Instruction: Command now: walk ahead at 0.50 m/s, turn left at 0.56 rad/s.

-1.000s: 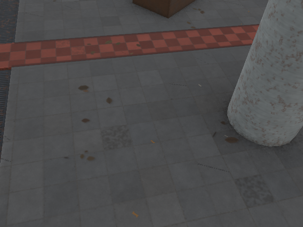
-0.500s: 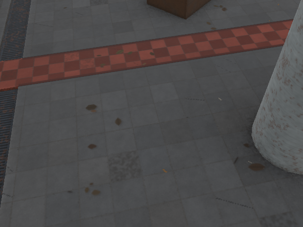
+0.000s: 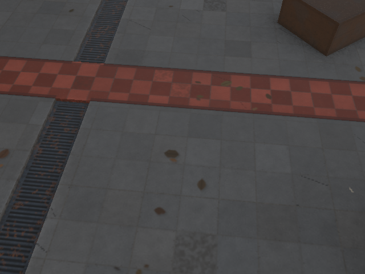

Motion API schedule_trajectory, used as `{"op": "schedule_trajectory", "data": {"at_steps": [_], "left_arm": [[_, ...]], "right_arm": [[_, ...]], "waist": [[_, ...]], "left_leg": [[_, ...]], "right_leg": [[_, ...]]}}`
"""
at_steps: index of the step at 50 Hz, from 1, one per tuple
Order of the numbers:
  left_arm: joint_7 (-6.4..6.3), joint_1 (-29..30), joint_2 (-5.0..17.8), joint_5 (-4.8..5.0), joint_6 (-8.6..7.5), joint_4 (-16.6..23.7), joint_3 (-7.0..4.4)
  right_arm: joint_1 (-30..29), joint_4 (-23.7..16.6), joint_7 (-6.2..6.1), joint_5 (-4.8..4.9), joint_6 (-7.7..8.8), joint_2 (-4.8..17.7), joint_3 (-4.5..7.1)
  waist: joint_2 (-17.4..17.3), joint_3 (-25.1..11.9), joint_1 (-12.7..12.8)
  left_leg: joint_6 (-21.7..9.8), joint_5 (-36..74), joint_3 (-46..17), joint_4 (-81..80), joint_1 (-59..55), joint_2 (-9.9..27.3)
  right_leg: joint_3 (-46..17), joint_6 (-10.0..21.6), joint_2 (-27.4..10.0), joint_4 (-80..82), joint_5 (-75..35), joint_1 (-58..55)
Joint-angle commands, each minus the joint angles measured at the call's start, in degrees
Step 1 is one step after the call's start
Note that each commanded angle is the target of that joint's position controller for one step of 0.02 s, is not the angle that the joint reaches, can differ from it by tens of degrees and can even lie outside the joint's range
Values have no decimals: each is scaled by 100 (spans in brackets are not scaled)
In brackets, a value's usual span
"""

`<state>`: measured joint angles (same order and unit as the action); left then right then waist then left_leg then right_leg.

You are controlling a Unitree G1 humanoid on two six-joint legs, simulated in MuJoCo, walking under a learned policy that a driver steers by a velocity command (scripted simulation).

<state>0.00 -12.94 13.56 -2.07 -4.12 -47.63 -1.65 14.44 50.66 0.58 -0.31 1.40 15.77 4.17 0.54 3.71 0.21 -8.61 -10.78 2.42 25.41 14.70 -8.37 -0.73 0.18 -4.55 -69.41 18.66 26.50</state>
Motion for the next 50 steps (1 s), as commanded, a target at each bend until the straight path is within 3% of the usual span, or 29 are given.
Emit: {"op": "schedule_trajectory", "data": {"at_steps": [1, 3, 7, 12, 14, 15, 16, 17, 18, 19, 20, 21, 22, 23, 24, 28, 31, 34, 38, 41, 42, 43, 44, 45, 46, 47, 48, 49, 50], "left_arm": [[53, -432, 490, -104, 181, 289, -106], [74, 32, 486, -82, 229, 484, -101], [95, 988, 508, -44, 234, 823, -75], [144, 1753, 541, 20, 140, 1135, -4], [149, 1648, 613, 30, 83, 1152, -8], [138, 1353, 679, 31, 57, 1076, -33], [103, 894, 800, 32, 28, 927, -88], [49, 136, 916, 27, -25, 680, -157], [-27, -664, 1134, -38, -95, 517, -231], [-84, -1288, 1734, -175, -105, 522, -368], [-26, -1199, 1686, -42, 8, 374, -413], [6, -591, 1215, 38, 45, 498, -324], [35, -200, 827, 66, 33, 545, -232], [38, -105, 677, 38, 11, 479, -181], [27, -157, 620, 61, -26, 372, -154], [80, -559, 692, 148, -206, 58, -174], [84, -810, 665, 165, -189, -115, -171], [92, -1054, 690, 181, -169, -273, -171], [65, -1408, 823, 148, -136, -474, -194], [17, -1404, 896, 114, -80, -579, -209], [2, -1353, 930, 114, -61, -601, -214], [-3, -1311, 926, 136, -31, -629, -207], [-7, -1289, 815, 156, -31, -571, -163], [26, -1441, 341, 282, -51, -271, -30], [-1, -1674, 528, 236, -18, -338, -117], [-22, -1292, 811, 138, 27, -343, -209], [24, -1026, 651, 152, 11, -304, -178], [47, -961, 522, 171, 43, -338, -166], [78, -984, 498, 85, 117, -365, -176]], "right_arm": [[165, -285, -22, 49, 209, 685, 139], [392, -256, -19, 37, 230, 793, 165], [903, -212, -25, 35, 194, 808, 176], [1284, -212, -91, -41, 165, 877, 187], [1219, -236, -139, -62, 188, 891, 178], [1081, -261, -154, -65, 209, 922, 174], [966, -273, -152, -74, 240, 976, 177], [892, -250, -125, -68, 263, 996, 171], [908, -272, -83, -51, 300, 852, 122], [1568, -415, -56, 104, 320, 266, -9], [1842, -324, -61, 55, 297, 457, 1], [1388, -288, -75, -82, 240, 670, 31], [869, -377, -18, -125, 240, 653, 10], [657, -449, 26, -117, 228, 555, -10], [612, -489, 65, -174, 181, 507, -23], [502, -487, 140, -225, 69, 352, -94], [-297, -739, 175, -224, 73, 264, -175], [-1008, -942, 206, -181, 106, 81, -293], [-1538, -1082, 177, -137, 134, 128, -328], [-1490, -1093, 124, -153, 171, 238, -287], [-1165, -986, 93, -173, 197, 291, -250], [-467, -736, 51, -209, 247, 365, -193], [485, -437, -12, -297, 308, 627, -88], [1256, -361, -88, -416, 324, 1192, 60], [1219, -312, -62, -198, 227, 1290, 120], [693, -376, -47, -79, 193, 947, 48], [254, -438, -29, -72, 229, 588, -44], [25, -434, -25, -91, 275, 358, -103], [-20, -369, -48, -80, 327, 249, -137]], "waist": [[9, -321, 214], [-104, -209, 94], [-357, -131, -299], [-467, -137, -591], [-529, -144, -493], [-563, -183, -327], [-579, -331, -121], [-392, -676, 246], [-138, -1204, 605], [1005, -2141, 452], [1533, -2253, 291], [567, -1137, 131], [59, -596, 128], [124, -320, 44], [344, -231, -53], [468, -286, -154], [399, -83, -24], [408, -20, 149], [403, 3, 304], [409, -12, 178], [403, -168, 13], [256, -521, -308], [53, -1102, -664], [-935, -1901, -792], [-1414, -2128, -641], [-674, -1214, -459], [-455, -621, -316], [-394, -327, -149], [-524, -177, -20]], "left_leg": [[-889, 2021, -1743, -1310, -401, 1535], [-779, 2001, -1675, -1385, -340, 1398], [-518, 1903, -1794, -1294, -787, 1278], [-457, 2389, -2047, -912, -1504, 1427], [-308, 2605, -2127, -775, -1571, 1569], [-193, 2836, -2123, -663, -1462, 1619], [-90, 3512, -2075, -309, -1395, 1600], [17, 3968, -1861, 558, -1359, 1375], [125, 3208, -1612, 1783, -790, 1058], [368, 506, -1089, 3734, 614, 387], [401, -1911, -926, 4570, 1621, 8], [377, -1438, -1074, 4882, 2020, 416], [379, -984, -1018, 4627, 1964, 623], [382, -812, -969, 4322, 1862, 782], [421, -751, -927, 4064, 1699, 899], [568, -445, -668, 3684, 1804, 995], [720, 135, -361, 2936, 2276, 1246], [788, 709, -63, 1837, 2022, 1250], [680, 797, 111, 1027, 1693, 1104], [452, 303, 133, 662, 1349, 961], [355, 128, 179, 473, 876, 814], [218, 241, 256, 75, -31, 651], [-4, 199, -171, 49, -1420, 1029], [-494, -525, -2350, -193, -3030, 2683], [-889, -539, -4065, -884, -3195, 3356], [-735, -727, -3255, -944, -2471, 3085], [-590, -515, -2520, -1179, -1682, 2834], [-334, -305, -1944, -1433, -1142, 2551], [-164, -2, -1538, -1582, -782, 2358]], "right_leg": [[-18, -234, -192, 458, -219, 589], [74, -343, -207, 968, -648, 818], [84, -392, -88, 2107, -1494, 1232], [90, -260, 201, 3164, -1720, 1225], [53, -86, 263, 3603, -1657, 719], [57, 31, 330, 3813, -1520, 192], [116, 155, 479, 3907, -1258, -465], [224, 288, 618, 4225, -1222, -1334], [-235, 486, 113, 4316, -994, -2530], [-2583, 1071, -1547, 4397, -297, -4168], [-4547, 1464, -2006, 5377, 307, -4198], [-3905, 1399, -1786, 5502, 998, -3279], [-3020, 1283, -1480, 5575, 720, -2554], [-2345, 1142, -1189, 5695, 17, -2119], [-1863, 1046, -962, 5783, -497, -1845], [-1114, 1138, -772, 5989, -1873, -1858], [-743, 1166, -649, 6240, -2067, -1990], [-353, 1049, -450, 6227, -2507, -2009], [-312, 995, -647, 6000, -2989, -2425], [-338, 925, -848, 5556, -3757, -2832], [-267, 859, -818, 5118, -4425, -2891], [-73, 764, -643, 4267, -4853, -2784], [112, 644, -408, 3109, -4159, -2057], [512, 400, 201, 1130, -1707, -377], [153, 399, 817, -38, 1148, 686], [-250, 467, 439, -269, 800, 1057], [-277, 472, 227, -54, 353, 1000], [-261, 460, 64, 293, 80, 764], [-266, 404, -20, 511, -48, 546]]}}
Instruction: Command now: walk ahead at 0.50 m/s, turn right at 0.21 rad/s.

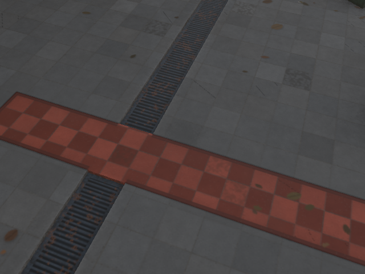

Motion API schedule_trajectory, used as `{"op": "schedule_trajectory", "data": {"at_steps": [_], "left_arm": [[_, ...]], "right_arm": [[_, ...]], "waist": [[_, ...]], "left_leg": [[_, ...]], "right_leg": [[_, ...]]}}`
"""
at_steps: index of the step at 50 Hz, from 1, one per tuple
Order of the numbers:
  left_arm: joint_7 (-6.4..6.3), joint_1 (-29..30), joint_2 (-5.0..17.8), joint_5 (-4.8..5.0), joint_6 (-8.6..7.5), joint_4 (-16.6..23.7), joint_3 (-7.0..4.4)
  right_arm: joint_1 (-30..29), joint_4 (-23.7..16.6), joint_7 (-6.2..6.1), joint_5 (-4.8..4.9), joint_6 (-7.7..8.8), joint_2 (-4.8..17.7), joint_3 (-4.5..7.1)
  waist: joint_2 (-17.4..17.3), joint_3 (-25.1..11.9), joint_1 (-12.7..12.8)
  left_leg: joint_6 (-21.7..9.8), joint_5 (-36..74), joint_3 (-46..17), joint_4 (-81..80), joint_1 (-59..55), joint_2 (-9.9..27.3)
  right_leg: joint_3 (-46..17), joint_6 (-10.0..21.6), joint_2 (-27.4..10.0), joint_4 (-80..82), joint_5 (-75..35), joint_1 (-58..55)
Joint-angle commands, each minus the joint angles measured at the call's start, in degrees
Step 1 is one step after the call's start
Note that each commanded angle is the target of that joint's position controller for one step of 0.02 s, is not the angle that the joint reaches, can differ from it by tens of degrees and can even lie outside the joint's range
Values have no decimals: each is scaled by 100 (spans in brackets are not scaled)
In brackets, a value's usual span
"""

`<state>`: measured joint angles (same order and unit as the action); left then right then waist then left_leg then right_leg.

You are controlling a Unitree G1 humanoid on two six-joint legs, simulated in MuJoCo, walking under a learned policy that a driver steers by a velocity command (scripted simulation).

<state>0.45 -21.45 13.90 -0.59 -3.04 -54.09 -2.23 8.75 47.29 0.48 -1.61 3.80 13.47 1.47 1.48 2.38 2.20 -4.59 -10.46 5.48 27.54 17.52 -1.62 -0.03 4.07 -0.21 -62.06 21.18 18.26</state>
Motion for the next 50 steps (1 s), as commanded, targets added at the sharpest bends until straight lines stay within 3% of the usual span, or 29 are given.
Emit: {"op": "schedule_trajectory", "data": {"at_steps": [1, 5, 11, 15, 17, 19, 20, 21, 22, 23, 24, 25, 26, 27, 28, 29, 31, 37, 40, 43, 45, 47, 48, 49, 50], "left_arm": [[75, -251, 376, -116, 88, 195, -106], [173, 263, 296, -99, 213, 357, -137], [248, 1441, 129, -99, 189, 782, -52], [300, 2089, 103, -128, 173, 1080, 14], [297, 2054, 161, -141, 171, 1130, -7], [250, 1625, 284, -157, 179, 1043, -71], [225, 1143, 394, -161, 160, 914, -136], [185, 384, 554, -196, 110, 685, -238], [97, -450, 1042, -266, 96, 494, -421], [40, -83, 1661, -160, 162, 681, -583], [12, -183, 1601, 5, 234, 707, -581], [-53, 185, 1366, 28, 219, 685, -517], [-63, 424, 1015, 44, 189, 672, -430], [-78, 651, 835, 75, 163, 690, -375], [-83, 819, 724, 83, 142, 741, -328], [-64, 817, 725, 81, 104, 753, -307], [-39, 712, 950, 45, 57, 733, -356], [-91, 320, 1042, 38, 214, 777, -376], [-130, 143, 1105, -2, 303, 809, -404], [-152, 146, 1053, -68, 359, 845, -386], [-166, 273, 1041, -80, 382, 880, -373], [-186, 586, 1033, 20, 367, 939, -345], [-185, 588, 862, 88, 313, 1041, -277], [-200, 77, 550, 49, 293, 1094, -204], [-244, -252, 815, -11, 427, 957, -282]], "right_arm": [[559, 16, -54, 39, 138, 444, 122], [895, 227, -67, 78, 293, 590, 181], [1258, 457, -113, 79, 278, 538, 156], [1682, 679, -190, 56, 221, 629, 172], [1679, 725, -228, 34, 168, 717, 189], [1581, 726, -268, 15, 102, 890, 233], [1538, 710, -271, 4, 45, 974, 259], [1486, 666, -258, 25, -4, 1030, 275], [1429, 489, -227, 43, 8, 920, 246], [1527, 54, -106, 149, 72, 365, 169], [908, -82, -97, 97, 138, 837, 233], [673, -182, -103, 168, 198, 671, 180], [784, -112, -140, 175, 219, 643, 173], [764, -118, -155, 80, 132, 637, 189], [895, -94, -152, -29, 3, 617, 187], [970, -106, -142, -73, -117, 572, 191], [1003, -175, -129, -58, -256, 461, 168], [102, -586, -153, 10, -351, 558, 136], [-264, -742, -179, 51, -362, 654, 121], [-263, -749, -209, 85, -322, 708, 103], [-63, -705, -232, 103, -283, 747, 105], [437, -578, -264, 57, -210, 747, 115], [702, -554, -306, -7, -136, 945, 151], [689, -692, -325, 29, -143, 1361, 190], [806, -609, -283, 167, -248, 1202, 155]], "waist": [[-640, -41, -138], [-484, 80, -96], [-470, 312, -300], [-471, 409, -494], [-538, 314, -400], [-722, -15, -166], [-739, -312, 41], [-608, -738, 388], [-95, -1281, 749], [1454, -1707, 268], [261, -1694, 530], [17, -1028, 307], [-387, -478, 26], [-461, -264, -186], [-389, -255, -325], [-323, -332, -402], [-176, -475, -472], [243, -639, -118], [284, -566, 46], [351, -464, 89], [401, -407, 10], [316, -388, -345], [-170, -685, -410], [-1343, -1003, -126], [-1602, -1456, -145]], "left_leg": [[-490, 226, -1535, -1903, -891, 1572], [-468, 958, -781, -2149, -1026, 1501], [-322, 1831, 125, -2078, -1353, 1327], [-262, 2665, 445, -1804, -2024, 1524], [-203, 3856, 625, -1351, -2364, 1607], [-164, 5505, 794, -439, -2568, 1659], [-172, 5794, 832, 394, -2533, 1670], [-100, 5222, 896, 1581, -2093, 1612], [68, 3343, 923, 3318, -868, 1436], [500, -1969, 580, 5692, 1798, -43], [482, -1783, -614, 5971, 2409, 68], [460, -1291, -759, 5665, 2493, 420], [489, -1090, -718, 5059, 2123, 599], [540, -1093, -769, 4593, 1821, 718], [612, -1063, -733, 4355, 1462, 698], [670, -1060, -711, 4114, 1278, 660], [766, -868, -602, 3683, 1221, 557], [804, -5, -598, 2523, 1440, 431], [755, -70, -721, 2152, 1581, 353], [610, -372, -752, 1659, 1394, 254], [452, -536, -753, 1101, 882, 162], [259, 220, -718, -229, -229, 123], [48, 1675, -1363, -628, -1132, 796], [-557, 4766, -2757, -430, -1905, 2285], [-1389, 5105, -3629, -518, -1651, 2787]], "right_leg": [[-312, -38, -455, -198, -437, 1184], [-274, -151, -511, -16, -1148, 1734], [140, -211, -439, 1495, -2221, 2020], [597, 23, -302, 2360, -2073, 1911], [777, 229, -97, 2587, -1625, 1630], [990, 492, 279, 2631, -974, 991], [1009, 648, 479, 2754, -717, 446], [881, 838, 610, 3196, -818, -598], [-358, 1182, -244, 3518, -339, -2013], [-3732, 2205, -1994, 4091, -1320, -3680], [-3785, 2313, -2040, 4361, -2619, -3556], [-2816, 2125, -1962, 4268, -3742, -2927], [-2175, 1805, -1673, 4304, -4768, -2035], [-1688, 1531, -1303, 4356, -4969, -1510], [-1387, 1414, -1085, 4417, -5179, -1123], [-1252, 1346, -962, 4408, -5463, -970], [-1049, 1279, -764, 4325, -6019, -858], [-1216, 797, -509, 4037, -5687, -1096], [-1621, 783, -633, 3874, -5396, -1420], [-1809, 800, -747, 3614, -5489, -1644], [-1948, 692, -741, 3392, -5425, -1562], [-1969, 374, -481, 2940, -4901, -1164], [-1784, 107, -156, 2322, -3980, -758], [-986, -114, 671, 1107, -244, -40], [-657, -200, 1049, 355, 1971, 191]]}}
Over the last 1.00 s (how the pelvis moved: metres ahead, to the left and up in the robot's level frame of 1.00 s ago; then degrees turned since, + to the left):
0.54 0.05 0.00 12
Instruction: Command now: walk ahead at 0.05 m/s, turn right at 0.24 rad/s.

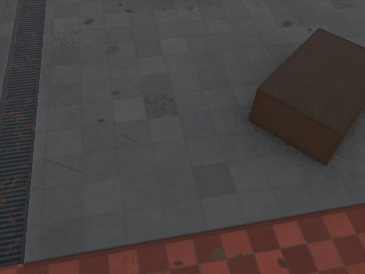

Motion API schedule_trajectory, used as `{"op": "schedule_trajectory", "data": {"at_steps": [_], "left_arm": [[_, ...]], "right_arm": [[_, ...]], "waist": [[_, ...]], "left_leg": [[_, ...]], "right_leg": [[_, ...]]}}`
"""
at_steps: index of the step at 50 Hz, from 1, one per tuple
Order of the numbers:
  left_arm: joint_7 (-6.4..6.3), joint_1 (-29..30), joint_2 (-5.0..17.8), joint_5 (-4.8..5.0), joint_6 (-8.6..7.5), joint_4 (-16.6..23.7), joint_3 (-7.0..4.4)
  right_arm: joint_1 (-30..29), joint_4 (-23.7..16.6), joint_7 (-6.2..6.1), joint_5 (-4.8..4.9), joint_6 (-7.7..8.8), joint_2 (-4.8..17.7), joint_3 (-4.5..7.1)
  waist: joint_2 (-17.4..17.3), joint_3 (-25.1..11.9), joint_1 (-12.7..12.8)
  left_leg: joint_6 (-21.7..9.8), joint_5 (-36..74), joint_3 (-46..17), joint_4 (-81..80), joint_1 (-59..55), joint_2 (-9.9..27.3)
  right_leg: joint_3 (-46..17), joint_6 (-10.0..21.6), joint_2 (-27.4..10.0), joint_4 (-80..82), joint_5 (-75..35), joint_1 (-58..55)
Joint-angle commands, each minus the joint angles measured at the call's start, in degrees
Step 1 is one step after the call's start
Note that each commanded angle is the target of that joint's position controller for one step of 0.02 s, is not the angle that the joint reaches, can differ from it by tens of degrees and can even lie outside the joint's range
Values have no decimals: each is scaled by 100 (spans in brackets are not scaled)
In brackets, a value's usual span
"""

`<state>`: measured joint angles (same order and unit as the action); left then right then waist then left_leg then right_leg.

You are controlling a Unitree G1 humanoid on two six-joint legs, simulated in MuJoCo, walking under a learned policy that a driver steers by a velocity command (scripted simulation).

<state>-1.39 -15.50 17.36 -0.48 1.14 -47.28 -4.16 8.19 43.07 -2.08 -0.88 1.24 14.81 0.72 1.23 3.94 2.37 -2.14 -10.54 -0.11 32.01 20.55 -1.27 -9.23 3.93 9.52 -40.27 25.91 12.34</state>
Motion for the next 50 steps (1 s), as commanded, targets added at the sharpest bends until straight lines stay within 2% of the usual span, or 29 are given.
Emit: {"op": "schedule_trajectory", "data": {"at_steps": [1, 2, 3, 4, 5, 7, 9, 11, 13, 14, 15, 16, 17, 18, 19, 21, 23, 26, 31, 40, 50], "left_arm": [[-57, -685, 626, -97, 77, 149, -120], [-26, -403, 575, -98, 124, 111, -113], [8, -295, 492, -52, 176, 113, -92], [46, -242, 424, -37, 221, 105, -60], [69, -309, 368, -26, 238, 26, -23], [79, -248, 262, -1, 257, -50, 43], [54, -53, 185, -3, 285, -102, 110], [30, 69, 208, 11, 288, -162, 140], [14, -63, 172, 14, 235, -319, 172], [2, -116, 159, -3, 183, -393, 195], [-16, -15, 292, -66, 115, -394, 194], [-43, 28, 518, -161, 36, -352, 189], [-20, 420, 560, -48, 1, -435, 202], [9, 637, 256, -48, -59, -409, 293], [9, 588, 208, -44, -110, -486, 319], [-35, 381, 289, -17, -150, -680, 317], [-49, 228, 267, 11, -158, -836, 318], [-55, 125, 192, 5, -153, -986, 339], [-69, 43, 152, 11, -167, -1194, 356], [-94, -147, -15, 11, -181, -1490, 415], [-127, -392, -186, 8, -191, -1695, 460]], "right_arm": [[712, -224, 16, 95, -23, 849, 176], [427, -239, 24, 64, -37, 621, 113], [163, -263, 20, 3, -69, 528, 65], [50, -246, 1, -25, -63, 537, 55], [27, -199, 7, -56, -63, 572, 64], [142, -83, 26, -38, -47, 567, 52], [288, 45, 47, -27, -60, 673, 81], [380, 141, 75, -42, -110, 777, 124], [301, 194, 87, -22, -174, 807, 146], [330, 241, 86, -5, -199, 796, 147], [442, 278, 88, 3, -194, 739, 141], [479, 235, 119, 25, -175, 607, 115], [453, 278, 137, 97, -192, 378, 72], [413, 420, 132, 52, -199, 437, 71], [450, 533, 136, 39, -188, 467, 92], [562, 710, 156, 15, -159, 568, 127], [637, 878, 155, 15, -127, 505, 103], [628, 1094, 136, 27, -127, 442, 84], [696, 1405, 108, 23, -129, 373, 54], [846, 1813, 57, 30, -136, 264, 12], [931, 2083, 16, 34, -153, 111, -11]], "waist": [[-819, -1148, -128], [-505, -791, -108], [-561, -615, -15], [-836, -521, 14], [-968, -534, 17], [-962, -676, -41], [-1012, -692, -167], [-1123, -660, -262], [-1050, -616, -148], [-926, -545, -93], [-703, -493, -150], [-223, -548, -245], [601, -215, -495], [433, -130, -485], [371, -134, -461], [357, -89, -435], [239, -81, -400], [30, -27, -345], [-110, -50, -319], [-131, -85, -318], [-103, -39, -318]], "left_leg": [[-1654, 4219, -2732, -1130, -1627, 2464], [-1382, 3306, -2119, -1227, -1247, 2032], [-1091, 2584, -1656, -1407, -992, 1677], [-944, 2252, -1339, -1524, -833, 1428], [-858, 2190, -1070, -1525, -791, 1210], [-818, 2027, -924, -1498, -928, 1131], [-857, 1460, -1015, -1522, -1015, 1171], [-874, 874, -1169, -1538, -1015, 1186], [-756, 400, -1201, -1459, -828, 1127], [-583, 168, -1185, -1425, -596, 1082], [-331, -104, -1213, -1411, -294, 1041], [-113, -311, -988, -1086, -90, 834], [19, -323, -401, -1140, -723, 282], [70, -15, -427, -1114, -1280, 338], [52, 186, -478, -1146, -1482, 396], [-5, 414, -557, -1156, -1501, 517], [-8, 427, -584, -1238, -1307, 555], [39, 348, -585, -1319, -1195, 540], [54, 404, -601, -1342, -1210, 557], [26, 581, -604, -1274, -1247, 590], [11, 727, -581, -1189, -1262, 594]], "right_leg": [[56, -223, -107, -2384, 1233, 969], [-7, -287, -234, -2413, 795, 977], [4, -375, -336, -2174, 520, 890], [55, -460, -411, -1903, 248, 754], [223, -537, -366, -1700, 128, 604], [407, -615, -411, -984, 137, 370], [571, -602, -536, -238, 155, 170], [711, -527, -601, 379, -56, 9], [854, -402, -630, 1286, -700, -381], [815, -312, -675, 1949, -1226, -700], [393, -202, -944, 2202, -1484, -961], [-368, -41, -1619, 2412, -1400, -1043], [-620, 175, -1853, 2529, -1145, 174], [-582, 108, -1796, 2677, -826, 557], [-425, -12, -1632, 2705, -672, 608], [-230, -104, -1441, 2686, -839, 444], [-138, -89, -1394, 2600, -1070, 177], [-103, -35, -1395, 2558, -1134, 84], [-42, -6, -1376, 2513, -1291, 7], [61, -7, -1346, 2416, -1642, -99], [115, -24, -1340, 2344, -1875, -126]]}}
Over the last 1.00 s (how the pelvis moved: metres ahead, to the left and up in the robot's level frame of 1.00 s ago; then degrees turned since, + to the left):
0.42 -0.07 -0.01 -32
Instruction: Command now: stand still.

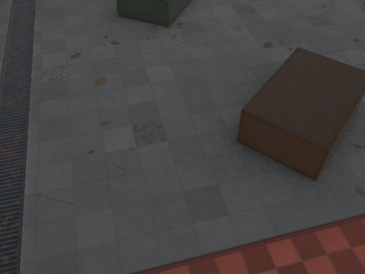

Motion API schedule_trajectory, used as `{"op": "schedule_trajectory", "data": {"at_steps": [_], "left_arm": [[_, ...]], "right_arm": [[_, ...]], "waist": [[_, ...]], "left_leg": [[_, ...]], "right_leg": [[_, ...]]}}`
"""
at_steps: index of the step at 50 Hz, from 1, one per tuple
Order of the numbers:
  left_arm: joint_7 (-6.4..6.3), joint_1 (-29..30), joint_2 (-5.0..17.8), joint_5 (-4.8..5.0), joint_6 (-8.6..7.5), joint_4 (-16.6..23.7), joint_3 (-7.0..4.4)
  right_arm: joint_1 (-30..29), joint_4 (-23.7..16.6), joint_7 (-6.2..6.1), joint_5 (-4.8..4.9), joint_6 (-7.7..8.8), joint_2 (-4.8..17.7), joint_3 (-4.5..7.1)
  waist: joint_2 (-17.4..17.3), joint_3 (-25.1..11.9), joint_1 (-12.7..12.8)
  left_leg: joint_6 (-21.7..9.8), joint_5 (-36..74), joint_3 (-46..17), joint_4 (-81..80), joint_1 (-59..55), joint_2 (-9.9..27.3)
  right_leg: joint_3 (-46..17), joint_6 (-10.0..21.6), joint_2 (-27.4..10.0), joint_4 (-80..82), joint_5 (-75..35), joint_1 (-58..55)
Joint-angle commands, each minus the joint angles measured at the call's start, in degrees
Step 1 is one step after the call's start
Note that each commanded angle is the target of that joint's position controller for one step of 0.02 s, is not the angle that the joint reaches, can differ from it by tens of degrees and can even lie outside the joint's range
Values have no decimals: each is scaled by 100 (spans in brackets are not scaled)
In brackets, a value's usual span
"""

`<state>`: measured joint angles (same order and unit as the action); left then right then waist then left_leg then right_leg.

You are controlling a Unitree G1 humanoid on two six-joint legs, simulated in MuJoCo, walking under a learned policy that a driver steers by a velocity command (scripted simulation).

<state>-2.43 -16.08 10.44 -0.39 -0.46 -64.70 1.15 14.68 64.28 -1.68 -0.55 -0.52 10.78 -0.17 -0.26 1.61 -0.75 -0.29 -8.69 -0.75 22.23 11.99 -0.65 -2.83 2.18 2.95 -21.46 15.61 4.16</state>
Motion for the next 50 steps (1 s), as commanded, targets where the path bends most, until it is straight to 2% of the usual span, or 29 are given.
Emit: {"op": "schedule_trajectory", "data": {"at_steps": [1, 22, 50], "left_arm": [[-26, -356, 491, -2, -31, 33, -68], [-63, -696, 248, -13, -48, -96, -67], [-72, -964, 78, -16, -81, -90, -86]], "right_arm": [[286, -17, -27, 1, 22, 499, 77], [404, 225, -72, 5, 9, 281, 73], [589, 315, -95, 11, 12, 123, 70]], "waist": [[46, 199, -5], [52, 281, 15], [65, 354, 19]], "left_leg": [[-174, 551, -515, -206, -406, 532], [-164, 608, -489, -140, -371, 522], [-131, 633, -451, -80, -350, 528]], "right_leg": [[-521, 150, -682, 457, -861, 689], [-473, 146, -692, 403, -1000, 631], [-447, 152, -708, 402, -1151, 599]]}}
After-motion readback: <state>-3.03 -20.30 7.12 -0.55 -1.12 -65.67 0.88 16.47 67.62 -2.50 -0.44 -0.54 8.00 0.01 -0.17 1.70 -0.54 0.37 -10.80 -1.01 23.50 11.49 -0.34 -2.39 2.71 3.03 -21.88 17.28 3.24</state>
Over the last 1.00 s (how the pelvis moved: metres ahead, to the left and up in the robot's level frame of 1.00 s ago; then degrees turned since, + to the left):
0.02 -0.02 0.02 0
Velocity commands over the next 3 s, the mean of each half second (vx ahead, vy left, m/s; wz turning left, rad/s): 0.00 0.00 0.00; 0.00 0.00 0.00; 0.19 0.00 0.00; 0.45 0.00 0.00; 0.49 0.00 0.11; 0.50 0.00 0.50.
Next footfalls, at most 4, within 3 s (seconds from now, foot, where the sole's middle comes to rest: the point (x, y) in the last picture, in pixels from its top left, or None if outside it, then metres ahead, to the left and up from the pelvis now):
1.44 left None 0.16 0.12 -0.78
1.94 right None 0.51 -0.02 -0.78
2.50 left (155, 205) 0.82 0.14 -0.78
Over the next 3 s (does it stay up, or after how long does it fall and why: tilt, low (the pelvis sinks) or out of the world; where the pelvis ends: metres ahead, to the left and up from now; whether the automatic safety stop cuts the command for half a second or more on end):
stays up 0.95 0.10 -0.01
